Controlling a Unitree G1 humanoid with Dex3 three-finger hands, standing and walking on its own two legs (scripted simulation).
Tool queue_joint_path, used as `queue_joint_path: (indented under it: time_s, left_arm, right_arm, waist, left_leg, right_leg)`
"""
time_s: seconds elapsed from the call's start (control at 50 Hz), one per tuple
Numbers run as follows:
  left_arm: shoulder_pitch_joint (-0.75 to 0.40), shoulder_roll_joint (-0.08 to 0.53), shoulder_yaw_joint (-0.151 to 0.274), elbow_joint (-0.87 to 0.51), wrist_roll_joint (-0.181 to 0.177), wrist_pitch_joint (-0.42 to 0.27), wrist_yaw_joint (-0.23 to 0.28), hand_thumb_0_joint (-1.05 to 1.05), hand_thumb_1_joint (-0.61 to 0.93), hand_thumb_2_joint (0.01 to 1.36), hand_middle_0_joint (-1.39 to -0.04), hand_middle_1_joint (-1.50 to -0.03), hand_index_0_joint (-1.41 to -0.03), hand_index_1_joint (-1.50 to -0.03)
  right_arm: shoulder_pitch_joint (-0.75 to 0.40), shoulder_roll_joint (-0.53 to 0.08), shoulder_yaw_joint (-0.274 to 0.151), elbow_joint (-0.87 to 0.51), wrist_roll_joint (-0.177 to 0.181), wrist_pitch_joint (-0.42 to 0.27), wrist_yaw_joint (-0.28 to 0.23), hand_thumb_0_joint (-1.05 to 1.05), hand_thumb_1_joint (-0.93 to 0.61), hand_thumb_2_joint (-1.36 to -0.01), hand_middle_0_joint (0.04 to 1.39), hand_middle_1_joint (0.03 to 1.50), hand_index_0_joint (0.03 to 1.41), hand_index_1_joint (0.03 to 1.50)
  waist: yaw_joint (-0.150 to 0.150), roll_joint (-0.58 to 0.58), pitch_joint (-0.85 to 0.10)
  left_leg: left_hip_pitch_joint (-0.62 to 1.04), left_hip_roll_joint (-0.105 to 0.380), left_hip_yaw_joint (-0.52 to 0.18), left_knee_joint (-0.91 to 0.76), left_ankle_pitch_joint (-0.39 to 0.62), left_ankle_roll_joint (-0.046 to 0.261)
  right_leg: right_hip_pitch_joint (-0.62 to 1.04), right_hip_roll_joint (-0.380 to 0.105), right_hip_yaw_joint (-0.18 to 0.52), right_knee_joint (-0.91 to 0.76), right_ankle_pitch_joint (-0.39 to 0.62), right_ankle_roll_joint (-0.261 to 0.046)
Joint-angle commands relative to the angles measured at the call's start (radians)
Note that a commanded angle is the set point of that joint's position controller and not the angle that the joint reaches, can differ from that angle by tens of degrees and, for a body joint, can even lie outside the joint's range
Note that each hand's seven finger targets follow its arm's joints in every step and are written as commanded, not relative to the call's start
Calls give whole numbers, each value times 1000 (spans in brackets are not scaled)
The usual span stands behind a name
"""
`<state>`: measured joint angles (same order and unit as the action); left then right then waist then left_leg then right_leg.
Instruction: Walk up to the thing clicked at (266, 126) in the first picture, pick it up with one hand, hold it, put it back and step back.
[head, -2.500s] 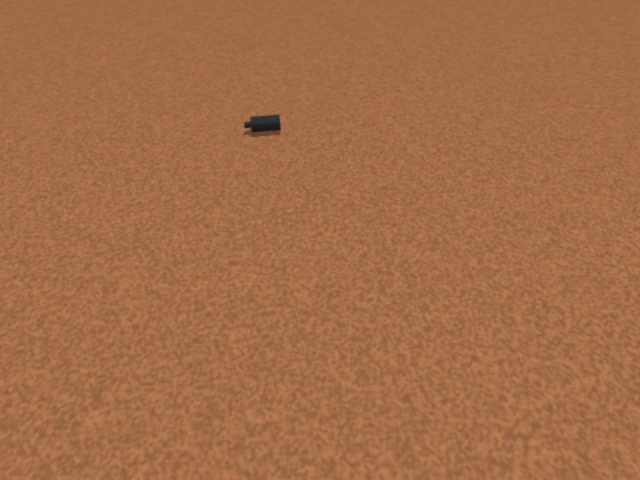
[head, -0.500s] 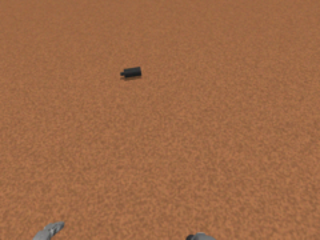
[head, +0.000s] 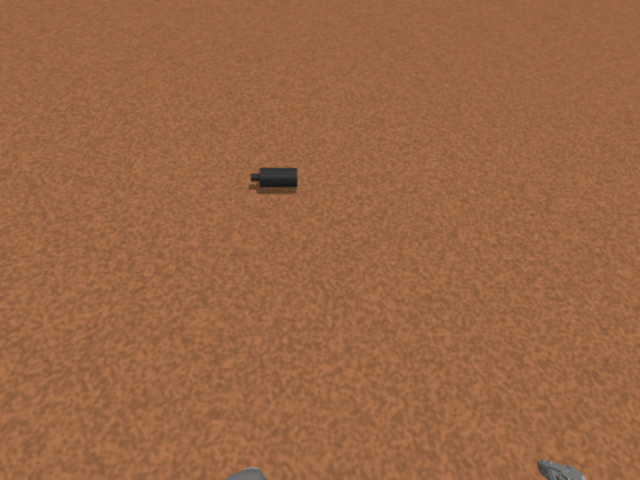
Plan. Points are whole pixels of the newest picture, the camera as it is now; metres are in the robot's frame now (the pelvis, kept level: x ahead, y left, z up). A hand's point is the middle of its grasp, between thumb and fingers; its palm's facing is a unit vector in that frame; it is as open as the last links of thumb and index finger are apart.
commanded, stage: walk up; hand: left
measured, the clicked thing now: (274, 177) +1.38 +0.23 -0.71
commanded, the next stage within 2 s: none
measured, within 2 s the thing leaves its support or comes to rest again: neither
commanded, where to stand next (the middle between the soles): +0.95 -0.03 m, yaw +1 degrees
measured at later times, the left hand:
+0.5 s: hand (201, 318) +0.37 +0.21 -0.10, palm faces -0.03 -0.92 -0.40, open 7.4 cm
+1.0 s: hand (194, 288) +0.45 +0.25 -0.15, palm faces +0.04 -0.94 -0.34, open 7.4 cm
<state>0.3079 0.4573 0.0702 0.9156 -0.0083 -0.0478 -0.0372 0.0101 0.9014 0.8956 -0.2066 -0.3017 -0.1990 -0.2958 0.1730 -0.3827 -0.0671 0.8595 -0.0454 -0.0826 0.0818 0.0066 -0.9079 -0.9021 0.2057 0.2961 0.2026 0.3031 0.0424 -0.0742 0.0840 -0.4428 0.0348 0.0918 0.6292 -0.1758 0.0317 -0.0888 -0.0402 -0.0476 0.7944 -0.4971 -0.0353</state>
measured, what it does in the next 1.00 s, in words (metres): walks ahead: right foot, then left foot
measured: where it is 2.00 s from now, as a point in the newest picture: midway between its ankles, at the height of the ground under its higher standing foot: (331, 310)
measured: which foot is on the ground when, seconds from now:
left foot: down 0.00-0.42, up 0.44-0.90, down 0.92-1.00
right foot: up 0.00-0.38, down 0.40-0.98, up 1.00-1.00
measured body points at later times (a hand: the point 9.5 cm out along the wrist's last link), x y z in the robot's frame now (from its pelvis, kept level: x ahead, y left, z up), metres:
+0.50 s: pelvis +0.25 -0.05 +0.00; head +0.26 -0.08 +0.45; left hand +0.37 +0.26 -0.08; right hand +0.27 -0.37 -0.13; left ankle +0.13 +0.10 -0.66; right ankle +0.33 -0.15 -0.72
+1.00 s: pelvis +0.45 -0.02 +0.00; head +0.47 +0.01 +0.45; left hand +0.45 +0.30 -0.13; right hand +0.57 -0.33 -0.09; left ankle +0.54 +0.08 -0.72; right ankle +0.34 -0.15 -0.69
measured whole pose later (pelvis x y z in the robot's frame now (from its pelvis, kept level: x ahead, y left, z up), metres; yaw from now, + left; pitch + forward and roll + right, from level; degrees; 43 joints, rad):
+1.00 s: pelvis +0.45 -0.02 +0.00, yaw +2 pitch -3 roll -1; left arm 0.35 0.42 0.06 0.89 0.00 -0.05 -0.03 0.01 0.90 0.90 -0.21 -0.30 -0.20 -0.30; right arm 0.22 -0.39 -0.06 0.85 -0.03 -0.07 0.07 0.01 -0.91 -0.90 0.21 0.30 0.20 0.30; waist 0.04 -0.05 0.11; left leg -0.40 0.02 0.07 0.64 -0.20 0.04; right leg -0.14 -0.05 -0.08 0.83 -0.48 -0.03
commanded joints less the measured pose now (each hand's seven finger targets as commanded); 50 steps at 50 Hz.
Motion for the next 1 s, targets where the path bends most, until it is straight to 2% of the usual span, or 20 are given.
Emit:
queue_joint_path:
  time_s: [0.0,0.04,0.1,0.18,0.3,0.38,0.4,0.42,0.44,0.46,0.5,0.56,0.7,0.78,0.86,0.9,0.92,0.94,0.96,0.98]
  left_arm:
    - [-30,226,22,-111,-3,-42,25,0,900,900,-200,-300,-200,-300]
    - [-7,185,19,-101,-13,-43,10,0,900,900,-200,-300,-200,-300]
    - [41,160,22,-88,-7,-23,-12,0,900,900,-200,-300,-200,-300]
    - [-53,137,20,-119,9,-14,-39,0,900,900,-200,-300,-200,-300]
    - [-143,114,36,-118,16,-26,-51,0,900,900,-200,-300,-200,-300]
    - [51,191,74,-51,20,-43,-31,0,900,900,-200,-300,-200,-300]
    - [143,253,98,-40,29,-52,-18,0,900,900,-200,-300,-200,-300]
    - [139,322,104,-64,23,-59,-9,0,900,900,-200,-300,-200,-300]
    - [101,328,100,-65,7,-53,-6,0,900,900,-200,-300,-200,-300]
    - [75,297,92,-79,1,-49,-2,0,900,900,-200,-300,-200,-300]
    - [-4,229,68,-85,-3,-54,9,0,900,900,-200,-300,-200,-300]
    - [-65,185,53,-105,-1,-65,7,0,900,900,-200,-300,-200,-300]
    - [-2,204,68,-130,19,-73,10,0,900,900,-200,-300,-200,-300]
    - [49,205,71,-126,22,-67,10,0,900,900,-200,-300,-200,-300]
    - [29,220,65,-131,18,-54,12,0,900,900,-200,-300,-200,-300]
    - [21,209,53,-145,17,-49,15,0,900,900,-200,-300,-200,-300]
    - [64,159,33,-148,11,-44,15,0,900,900,-200,-300,-200,-300]
    - [111,74,10,-158,0,-42,14,0,900,900,-200,-300,-200,-300]
    - [126,144,34,-140,-7,-30,25,0,900,900,-200,-300,-200,-300]
    - [64,198,34,-124,11,-23,32,0,900,900,-200,-300,-200,-300]
  right_arm:
    - [254,-338,-116,-33,40,-18,-51,0,-900,-900,200,300,200,300]
    - [159,-277,-69,-60,53,-23,-62,0,-900,-900,200,300,200,300]
    - [132,-261,-58,-66,57,-37,-58,0,-900,-900,200,300,200,300]
    - [100,-277,-63,-92,50,-47,-50,0,-900,-900,200,300,200,300]
    - [125,-286,-64,-84,50,-36,-47,0,-900,-900,200,300,200,300]
    - [136,-241,-46,-96,41,-24,-56,0,-900,-900,200,300,200,300]
    - [206,-178,-24,-94,42,-24,-52,0,-900,-900,200,300,200,300]
    - [257,-166,-14,-94,50,-17,-49,0,-900,-900,200,300,200,300]
    - [214,-271,-37,-68,46,-8,-63,0,-900,-900,200,300,200,300]
    - [161,-289,-41,-59,45,-7,-65,0,-900,-900,200,300,200,300]
    - [170,-248,-36,-24,66,-2,-60,0,-900,-900,200,300,200,300]
    - [240,-218,-36,6,53,21,-40,0,-900,-900,200,300,200,300]
    - [82,-214,-52,-49,33,35,-16,0,-900,-900,200,300,200,300]
    - [-15,-187,-38,-80,24,17,-8,0,-900,-900,200,300,200,300]
    - [9,-194,-46,-72,23,8,-10,0,-900,-900,200,300,200,300]
    - [137,-226,-60,-34,19,1,-17,0,-900,-900,200,300,200,300]
    - [261,-272,-78,-6,6,-8,-28,0,-900,-900,200,300,200,300]
    - [335,-355,-102,-13,-6,-12,-43,0,-900,-900,200,300,200,300]
    - [315,-382,-107,-38,24,-13,-48,0,-900,-900,200,300,200,300]
    - [282,-362,-110,-37,47,-9,-51,0,-900,-900,200,300,200,300]
  waist:
    - [-157,216,-242]
    - [-87,150,-153]
    - [-43,190,-105]
    - [-48,221,17]
    - [-61,211,-28]
    - [52,9,-146]
    - [81,-189,-215]
    - [57,-265,-200]
    - [66,-184,-168]
    - [58,-103,-107]
    - [1,-46,-40]
    - [-52,-78,-30]
    - [-8,-30,26]
    - [26,-26,3]
    - [-7,-9,-25]
    - [-78,81,-77]
    - [-126,206,-163]
    - [-141,427,-239]
    - [-137,352,-248]
    - [-135,253,-177]
  left_leg:
    - [687,388,-642,-305,26,270]
    - [475,281,-321,-291,293,164]
    - [341,217,-179,-331,302,146]
    - [249,217,-114,-417,153,185]
    - [261,205,-94,-331,141,143]
    - [142,139,-58,79,141,88]
    - [28,40,12,349,-13,55]
    - [-159,-65,-39,529,-330,10]
    - [-211,-35,-104,610,-345,9]
    - [-210,0,-155,632,-296,10]
    - [-127,33,-215,561,-172,11]
    - [-27,24,-163,452,-65,2]
    - [-167,46,-172,200,34,-48]
    - [-107,68,-118,6,60,-29]
    - [60,39,-53,-61,31,8]
    - [298,-11,-26,-112,4,36]
    - [478,19,-97,-159,-79,84]
    - [650,253,-461,-198,-134,154]
    - [704,384,-786,-319,-180,249]
    - [605,393,-758,-333,-197,259]
  right_leg:
    - [-624,17,148,483,20,-26]
    - [-500,-18,179,390,130,-13]
    - [-415,-33,114,297,195,19]
    - [-452,-72,48,59,277,47]
    - [-271,-50,5,-190,442,10]
    - [98,-20,31,-245,296,-28]
    - [215,-141,203,-365,66,-50]
    - [268,-376,645,-533,-35,-120]
    - [236,-418,760,-569,-30,-190]
    - [150,-387,685,-565,73,-204]
    - [-8,-272,379,-538,326,-112]
    - [-116,-165,155,-554,405,-84]
    - [-35,-214,128,-628,239,-106]
    - [41,-224,76,-520,465,-126]
    - [-15,-223,56,-430,498,-142]
    - [-110,-173,10,-226,576,-113]
    - [-198,-102,-37,31,563,-79]
    - [-426,2,-55,293,193,-20]
    - [-572,86,22,398,-67,-15]
    - [-583,17,107,444,-50,-26]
